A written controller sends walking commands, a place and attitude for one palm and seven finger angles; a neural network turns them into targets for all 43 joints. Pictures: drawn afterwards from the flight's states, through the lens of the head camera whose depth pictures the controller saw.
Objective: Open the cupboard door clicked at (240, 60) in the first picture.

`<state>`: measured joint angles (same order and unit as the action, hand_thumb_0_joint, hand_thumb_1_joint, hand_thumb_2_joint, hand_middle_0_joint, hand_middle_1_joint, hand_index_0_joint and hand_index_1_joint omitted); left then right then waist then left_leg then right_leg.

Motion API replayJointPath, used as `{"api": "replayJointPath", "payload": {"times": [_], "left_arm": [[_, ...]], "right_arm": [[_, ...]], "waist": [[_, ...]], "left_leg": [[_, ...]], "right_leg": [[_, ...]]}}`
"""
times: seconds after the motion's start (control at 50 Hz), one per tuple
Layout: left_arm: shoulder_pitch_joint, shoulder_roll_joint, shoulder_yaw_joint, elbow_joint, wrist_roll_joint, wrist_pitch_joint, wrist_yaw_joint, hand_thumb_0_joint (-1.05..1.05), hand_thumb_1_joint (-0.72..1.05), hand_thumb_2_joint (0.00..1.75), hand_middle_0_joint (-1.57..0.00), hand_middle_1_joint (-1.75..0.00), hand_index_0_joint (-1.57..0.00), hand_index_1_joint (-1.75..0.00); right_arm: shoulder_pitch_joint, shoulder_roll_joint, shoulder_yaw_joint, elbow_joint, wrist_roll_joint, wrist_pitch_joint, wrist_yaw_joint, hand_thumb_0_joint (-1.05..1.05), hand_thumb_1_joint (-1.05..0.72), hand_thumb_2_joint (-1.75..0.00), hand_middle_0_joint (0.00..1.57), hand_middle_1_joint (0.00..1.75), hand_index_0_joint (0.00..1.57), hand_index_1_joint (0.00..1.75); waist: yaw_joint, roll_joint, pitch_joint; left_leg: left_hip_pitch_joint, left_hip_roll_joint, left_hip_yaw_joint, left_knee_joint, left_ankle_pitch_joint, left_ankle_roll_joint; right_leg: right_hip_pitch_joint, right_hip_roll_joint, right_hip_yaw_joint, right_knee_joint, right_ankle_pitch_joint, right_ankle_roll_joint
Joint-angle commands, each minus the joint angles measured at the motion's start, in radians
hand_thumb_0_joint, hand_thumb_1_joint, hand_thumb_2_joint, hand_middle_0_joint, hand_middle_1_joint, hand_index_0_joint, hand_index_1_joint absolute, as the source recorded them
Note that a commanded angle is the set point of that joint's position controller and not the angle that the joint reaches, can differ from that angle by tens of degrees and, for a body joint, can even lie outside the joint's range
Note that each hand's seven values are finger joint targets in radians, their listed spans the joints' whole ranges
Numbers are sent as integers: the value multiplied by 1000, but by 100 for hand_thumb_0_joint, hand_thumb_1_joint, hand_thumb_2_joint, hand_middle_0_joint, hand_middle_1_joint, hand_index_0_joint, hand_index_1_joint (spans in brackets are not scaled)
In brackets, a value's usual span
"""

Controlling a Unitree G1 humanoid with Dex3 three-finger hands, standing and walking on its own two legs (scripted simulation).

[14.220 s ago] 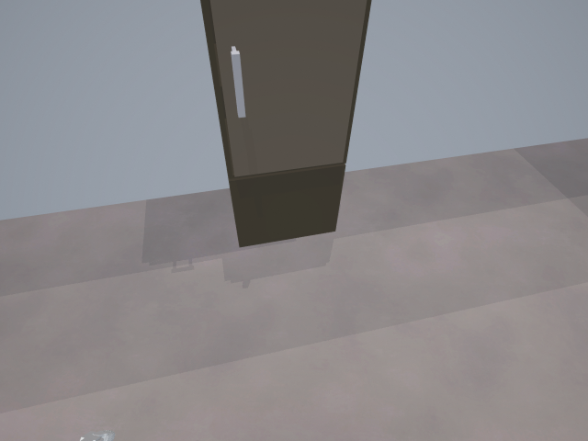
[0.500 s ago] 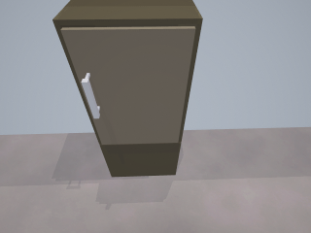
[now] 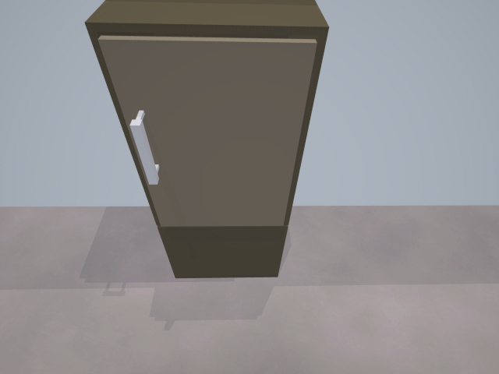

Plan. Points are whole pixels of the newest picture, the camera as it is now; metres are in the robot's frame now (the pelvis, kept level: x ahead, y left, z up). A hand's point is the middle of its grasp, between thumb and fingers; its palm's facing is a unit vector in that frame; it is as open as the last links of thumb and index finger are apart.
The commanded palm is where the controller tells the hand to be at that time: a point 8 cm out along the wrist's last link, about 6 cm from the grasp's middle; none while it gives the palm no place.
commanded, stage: look again from close up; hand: left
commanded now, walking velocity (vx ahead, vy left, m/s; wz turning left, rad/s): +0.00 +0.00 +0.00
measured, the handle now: (147, 149) +0.58 +0.28 +0.01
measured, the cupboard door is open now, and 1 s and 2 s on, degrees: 0 0 0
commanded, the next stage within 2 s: raise the hand with hooked fingers in 0.42 s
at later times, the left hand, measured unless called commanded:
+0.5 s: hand out of the picture -0.01 +0.16 -0.18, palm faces +0.05 -0.99 -0.16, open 7.4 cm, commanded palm none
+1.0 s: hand (139, 354) +0.17 +0.19 -0.07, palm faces +0.14 -0.99 -0.01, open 8.9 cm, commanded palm +0.15 +0.25 -0.04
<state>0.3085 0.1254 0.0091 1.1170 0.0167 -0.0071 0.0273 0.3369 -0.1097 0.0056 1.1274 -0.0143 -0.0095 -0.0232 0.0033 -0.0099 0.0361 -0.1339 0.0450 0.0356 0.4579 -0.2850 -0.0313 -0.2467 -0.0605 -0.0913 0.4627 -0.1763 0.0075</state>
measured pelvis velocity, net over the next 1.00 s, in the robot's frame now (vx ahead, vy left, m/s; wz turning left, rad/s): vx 0.00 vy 0.00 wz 0.03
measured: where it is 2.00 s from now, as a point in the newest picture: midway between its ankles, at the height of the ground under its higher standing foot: outside the picture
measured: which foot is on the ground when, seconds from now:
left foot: down 0.00-1.00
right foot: down 0.00-1.00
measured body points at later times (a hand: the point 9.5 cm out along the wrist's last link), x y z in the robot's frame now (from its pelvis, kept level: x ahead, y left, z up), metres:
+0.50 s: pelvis +0.01 +0.01 +0.00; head +0.01 +0.01 +0.45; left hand -0.01 +0.21 -0.16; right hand -0.02 -0.20 -0.16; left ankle -0.02 +0.14 -0.74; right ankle +0.05 -0.13 -0.74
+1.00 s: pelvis +0.00 +0.00 -0.09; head +0.05 +0.02 +0.36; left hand +0.15 +0.24 -0.07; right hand +0.26 -0.24 -0.10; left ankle -0.02 +0.14 -0.74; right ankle +0.05 -0.12 -0.74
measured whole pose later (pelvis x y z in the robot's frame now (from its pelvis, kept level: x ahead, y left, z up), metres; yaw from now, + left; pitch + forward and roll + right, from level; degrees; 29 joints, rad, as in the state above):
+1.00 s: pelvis +0.00 +0.00 -0.09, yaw +2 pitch +13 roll +0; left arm 0.52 0.16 0.14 0.02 -0.20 -0.44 -0.21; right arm 0.12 -0.26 -0.08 0.43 0.01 -0.23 -0.01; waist 0.04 -0.05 -0.13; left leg -0.78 0.04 -0.01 1.16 -0.60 -0.04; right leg -0.88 -0.07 -0.06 1.13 -0.47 0.00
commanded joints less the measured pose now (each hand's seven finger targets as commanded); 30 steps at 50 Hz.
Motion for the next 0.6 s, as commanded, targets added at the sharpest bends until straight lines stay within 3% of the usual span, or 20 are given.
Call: {"api": "replayJointPath", "payload": {"times": [0.0, 0.38, 0.48, 0.5, 0.52, 0.54, 0.56, 0.58], "left_arm": [[62, 86, 13, -33, -4, -18, 7, 0, 90, 90, -20, -30, -20, -30], [72, 69, 13, -32, -3, -16, 9, 0, 90, 90, -20, -30, -20, -30], [73, 69, 13, -32, -2, -17, 9, 0, 90, 90, -20, -30, -20, -30], [127, 131, 10, 13, 1, -27, 49, 0, 90, 90, -20, -30, -20, -30], [-666, 263, 9, -1595, -219, -248, 35, 0, 88, 89, -20, -32, -20, -32], [-249, 246, 68, -1299, -126, -184, 111, 0, 85, 88, -20, -33, -20, -33], [29, 58, -25, -1103, -143, -35, 154, 0, 83, 87, -21, -34, -21, -34], [36, -51, -100, -1092, -167, -6, 142, 0, 81, 86, -21, -36, -21, -36]], "right_arm": [[87, -76, -16, -18, 1, -14, -6, 0, -90, -90, 20, 30, 20, 30], [78, -78, -16, -14, 2, -20, -10, 0, -90, -90, 20, 30, 20, 30], [81, -76, -18, -12, 2, -19, -10, 0, -90, -90, 20, 30, 20, 30], [-56, -143, -30, -87, 11, -27, -2, 0, -90, -90, 20, 30, 20, 30], [-80, -310, -23, -465, 56, -189, -43, 0, -90, -90, 20, 30, 20, 30], [-148, -223, -16, -393, 51, -281, -74, 0, -90, -90, 20, 30, 20, 30], [-136, -167, -26, -397, 82, -313, -67, 0, -90, -90, 20, 30, 20, 30], [-98, -192, -24, -366, 87, -329, -67, 0, -90, -90, 20, 30, 20, 30]], "waist": [[-1, 4, 67], [7, 30, 70], [4, 7, 62], [42, 23, 72], [-88, 240, -424], [-3, 302, -403], [-27, 200, -184], [-44, 38, -51]], "left_leg": [[-145, 38, -41, -121, 31, 41], [-146, 50, -50, -145, 60, 44], [-130, 47, -44, -134, 66, 43], [-161, 66, 9, 42, 143, 17], [56, -42, 0, -71, 166, 43], [6, -35, 26, -73, 179, 49], [-155, -23, -4, -82, 42, 25], [-216, -32, -21, -70, -37, 29]], "right_leg": [[61, -58, 94, -105, -38, -31], [83, -52, 77, -79, 41, -26], [80, -53, 81, -85, 42, -27], [52, -99, 121, -18, 340, -32], [174, -1, 78, 14, 156, -29], [150, 38, 56, 70, 21, -60], [32, 36, -6, 51, -74, -34], [-27, 42, -22, 31, -107, -16]]}}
